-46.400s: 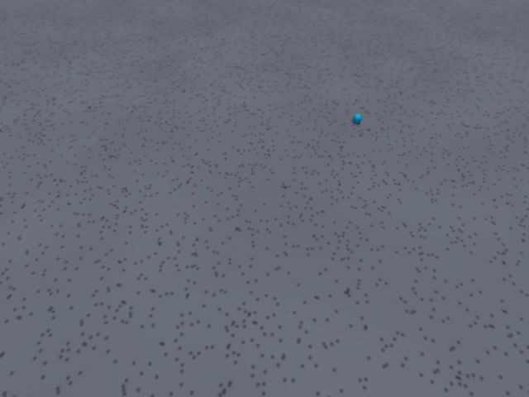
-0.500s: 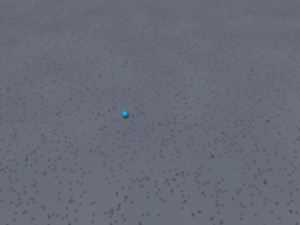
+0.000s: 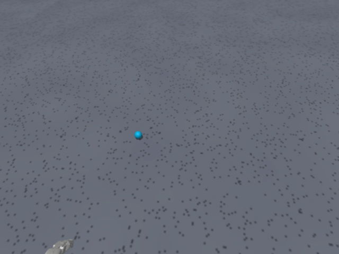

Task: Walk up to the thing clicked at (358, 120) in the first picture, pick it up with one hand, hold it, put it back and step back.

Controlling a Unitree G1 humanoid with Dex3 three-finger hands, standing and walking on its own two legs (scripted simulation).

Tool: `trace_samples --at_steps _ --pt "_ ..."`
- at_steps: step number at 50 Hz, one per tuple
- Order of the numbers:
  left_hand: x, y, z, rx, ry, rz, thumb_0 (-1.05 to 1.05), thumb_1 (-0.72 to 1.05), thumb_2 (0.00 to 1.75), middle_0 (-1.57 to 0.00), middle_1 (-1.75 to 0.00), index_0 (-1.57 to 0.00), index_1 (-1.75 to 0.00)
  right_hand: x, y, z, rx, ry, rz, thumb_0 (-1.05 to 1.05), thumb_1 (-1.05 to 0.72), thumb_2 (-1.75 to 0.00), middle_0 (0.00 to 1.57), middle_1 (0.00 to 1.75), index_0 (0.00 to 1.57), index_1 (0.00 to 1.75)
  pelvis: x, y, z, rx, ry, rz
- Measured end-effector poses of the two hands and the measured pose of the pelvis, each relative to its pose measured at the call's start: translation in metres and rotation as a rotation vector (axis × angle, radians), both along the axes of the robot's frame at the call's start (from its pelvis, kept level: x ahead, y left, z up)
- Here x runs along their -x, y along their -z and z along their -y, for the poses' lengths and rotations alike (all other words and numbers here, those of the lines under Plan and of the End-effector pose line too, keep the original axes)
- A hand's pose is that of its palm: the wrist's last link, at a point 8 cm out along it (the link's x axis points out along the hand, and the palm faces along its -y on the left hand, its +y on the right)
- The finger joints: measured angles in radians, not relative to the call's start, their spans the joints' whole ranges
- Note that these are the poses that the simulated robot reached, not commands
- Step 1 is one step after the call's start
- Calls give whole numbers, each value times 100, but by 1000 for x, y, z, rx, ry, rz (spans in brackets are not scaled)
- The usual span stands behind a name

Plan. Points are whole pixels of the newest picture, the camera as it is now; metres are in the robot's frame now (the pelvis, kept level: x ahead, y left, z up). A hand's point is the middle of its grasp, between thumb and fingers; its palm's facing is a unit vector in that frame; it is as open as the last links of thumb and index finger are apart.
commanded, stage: step back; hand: left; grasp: from above
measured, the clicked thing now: (138, 134) +1.02 +0.25 -0.74
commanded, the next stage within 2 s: stand in 0.14 s
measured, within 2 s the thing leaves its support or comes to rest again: neither
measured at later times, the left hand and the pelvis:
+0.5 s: hand out of the picture +0.10 +0.26 -0.14, palm faces +0.00 -0.95 -0.31, open 7.4 cm; pelvis +0.01 +0.01 +0.02, yaw +0 degrees
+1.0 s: hand out of the picture +0.06 +0.25 -0.14, palm faces -0.01 -0.94 -0.34, open 7.4 cm; pelvis +0.00 +0.00 +0.02, yaw +0 degrees
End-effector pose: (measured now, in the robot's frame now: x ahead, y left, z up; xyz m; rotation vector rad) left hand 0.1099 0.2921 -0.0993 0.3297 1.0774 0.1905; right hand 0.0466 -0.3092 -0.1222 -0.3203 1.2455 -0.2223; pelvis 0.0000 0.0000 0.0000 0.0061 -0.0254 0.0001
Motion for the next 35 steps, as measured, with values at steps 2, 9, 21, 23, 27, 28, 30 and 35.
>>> trace_samples --at_steps 2,9,21,23,27,28,30,35 --pt "-5 4 -4 11 -10 1 0 90 89 -21 -30 -21 -30 -5 1 -4 8 -15 -6 1 -91 -90 21 30 20 30 -3 2 -4 4 -14 -4" --pt "-10 11 -14 34 -46 -32 0 90 89 -20 -30 -21 -30 -23 -11 -22 5 -23 -12 1 -90 -90 21 30 20 30 -13 -5 -9 5 -5 1" --pt "7 10 -11 48 -39 -107 0 90 89 -20 -30 -21 -30 -70 -26 -29 -2 -52 100 1 -90 -90 21 30 21 30 -14 -14 -12 10 1 20" --pt "10 8 -10 46 -42 -108 0 90 89 -20 -30 -21 -30 -73 -28 -29 -5 -55 110 1 -90 -90 21 30 21 30 -13 -15 -12 9 1 23" --pt "19 5 -11 38 -44 -114 0 90 89 -20 -30 -21 -30 -73 -28 -29 -15 -57 116 1 -90 -90 21 30 21 30 -10 -17 -10 8 2 26" --pt "21 5 -11 35 -45 -117 0 90 89 -20 -30 -21 -30 -72 -28 -29 -17 -58 115 1 -90 -90 21 30 21 30 -10 -17 -10 8 1 27" --pt "26 4 -11 30 -47 -122 0 90 89 -20 -30 -21 -30 -68 -27 -28 -21 -58 109 1 -90 -90 21 30 21 30 -8 -17 -9 7 1 28" --pt "37 1 -12 20 -55 -138 0 90 89 -20 -30 -21 -30 -52 -23 -23 -25 -50 73 1 -90 -90 21 30 21 30 -4 -18 -6 5 -1 27"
